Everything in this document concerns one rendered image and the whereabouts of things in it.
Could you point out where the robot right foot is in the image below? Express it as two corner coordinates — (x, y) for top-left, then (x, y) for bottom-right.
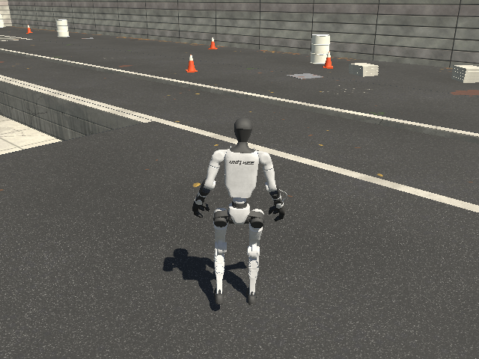
(246, 287), (257, 306)

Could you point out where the left robot upper arm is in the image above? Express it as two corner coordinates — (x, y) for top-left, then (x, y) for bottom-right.
(204, 150), (227, 190)

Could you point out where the left robot forearm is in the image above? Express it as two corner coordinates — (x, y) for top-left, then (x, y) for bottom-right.
(195, 178), (210, 205)

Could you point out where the right robot upper arm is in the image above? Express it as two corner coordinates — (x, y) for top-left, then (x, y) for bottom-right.
(257, 151), (277, 192)

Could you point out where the right robot hand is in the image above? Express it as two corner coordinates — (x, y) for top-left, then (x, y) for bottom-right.
(269, 206), (285, 221)

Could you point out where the left robot hand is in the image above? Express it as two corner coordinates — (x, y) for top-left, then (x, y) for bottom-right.
(192, 201), (210, 218)

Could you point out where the robot left thigh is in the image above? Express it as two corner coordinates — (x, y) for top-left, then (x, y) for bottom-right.
(213, 208), (229, 255)

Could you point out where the right robot forearm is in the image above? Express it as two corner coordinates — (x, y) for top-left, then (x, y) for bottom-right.
(270, 181), (284, 209)

